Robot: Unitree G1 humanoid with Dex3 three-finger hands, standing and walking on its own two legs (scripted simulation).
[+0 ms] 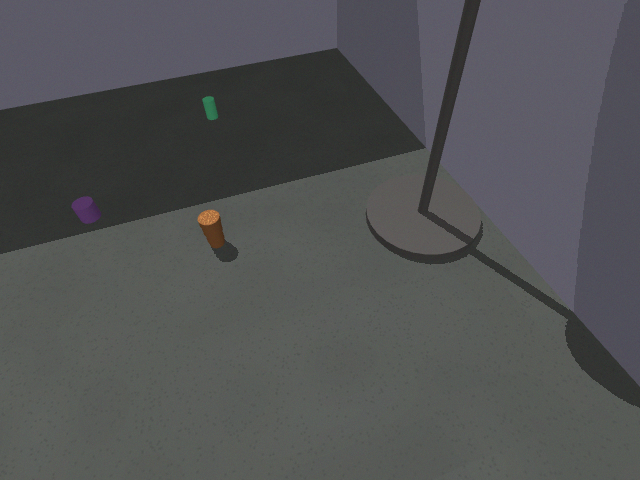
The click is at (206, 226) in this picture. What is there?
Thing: tapered cup
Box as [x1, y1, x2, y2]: [198, 210, 224, 247]
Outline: 203,211 198,216 198,222 210,245 212,247 219,247 224,242 219,215 214,210
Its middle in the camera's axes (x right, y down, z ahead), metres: -0.44 -0.02 +1.60
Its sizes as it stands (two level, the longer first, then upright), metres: 0.086 0.086 0.156
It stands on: the floor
